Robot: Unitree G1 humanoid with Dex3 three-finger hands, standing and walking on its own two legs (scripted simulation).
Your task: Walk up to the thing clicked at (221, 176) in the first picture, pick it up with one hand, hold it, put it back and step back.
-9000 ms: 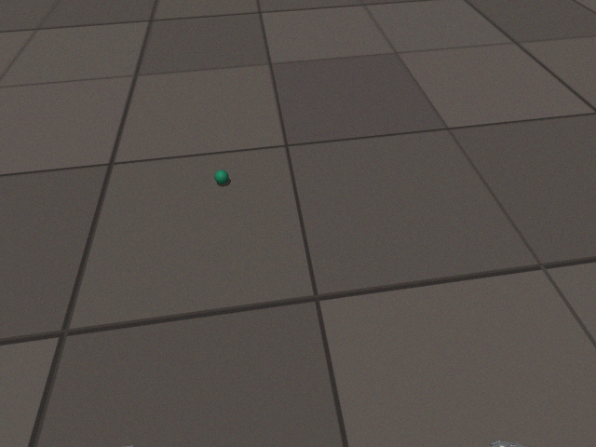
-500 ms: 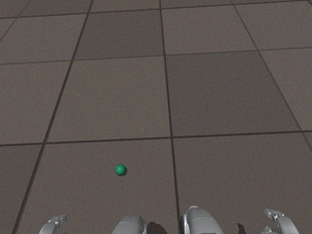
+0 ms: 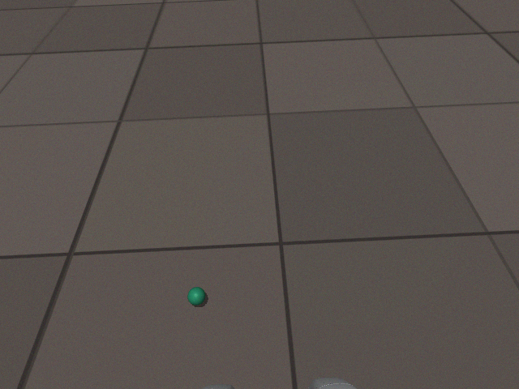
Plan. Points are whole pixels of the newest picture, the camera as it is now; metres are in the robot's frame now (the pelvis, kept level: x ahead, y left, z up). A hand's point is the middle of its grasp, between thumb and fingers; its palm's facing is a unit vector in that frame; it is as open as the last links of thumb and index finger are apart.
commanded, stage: walk up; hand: left
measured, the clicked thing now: (196, 296) +0.51 +0.28 -0.73
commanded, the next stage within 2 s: none
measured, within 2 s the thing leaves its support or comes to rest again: neither
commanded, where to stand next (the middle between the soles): +0.10 +0.01 m, yaw -1 degrees
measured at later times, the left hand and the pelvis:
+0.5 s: hand out of the picture +0.07 +0.30 -0.16, palm faces -0.10 -0.93 -0.35, open 7.4 cm; pelvis -0.01 +0.02 -0.01, yaw -5 degrees
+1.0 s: hand out of the picture +0.09 +0.30 -0.15, palm faces -0.06 -0.92 -0.38, open 7.4 cm; pelvis +0.03 +0.03 +0.00, yaw -2 degrees
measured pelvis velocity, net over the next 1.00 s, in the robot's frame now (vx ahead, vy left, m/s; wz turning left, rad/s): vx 0.03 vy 0.03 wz -0.04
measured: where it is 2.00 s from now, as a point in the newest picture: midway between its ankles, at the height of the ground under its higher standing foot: outside the picture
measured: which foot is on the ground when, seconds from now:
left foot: up 0.00-0.20, down 0.22-0.56, up 0.58-0.82, down 0.84-1.00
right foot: down 0.00-0.22, up 0.24-0.50, down 0.52-0.88, up 0.90-1.00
